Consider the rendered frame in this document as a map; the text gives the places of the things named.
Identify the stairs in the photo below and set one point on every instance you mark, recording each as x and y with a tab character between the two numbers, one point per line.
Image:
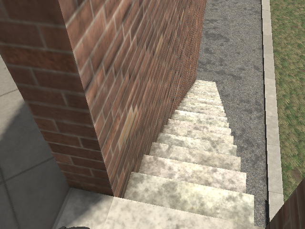
192	166

